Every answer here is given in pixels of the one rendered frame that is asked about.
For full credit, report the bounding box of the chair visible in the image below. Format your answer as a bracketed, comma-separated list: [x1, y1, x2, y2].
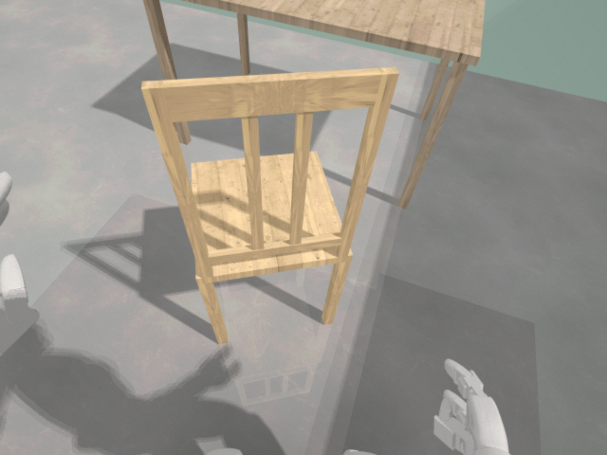
[141, 67, 399, 344]

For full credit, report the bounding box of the robot left hand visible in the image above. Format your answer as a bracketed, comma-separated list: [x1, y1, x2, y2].
[0, 172, 40, 356]

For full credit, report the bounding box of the robot right hand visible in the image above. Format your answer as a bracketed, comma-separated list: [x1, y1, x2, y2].
[433, 359, 509, 455]

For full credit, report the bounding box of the table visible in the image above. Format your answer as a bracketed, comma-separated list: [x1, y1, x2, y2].
[143, 0, 486, 209]

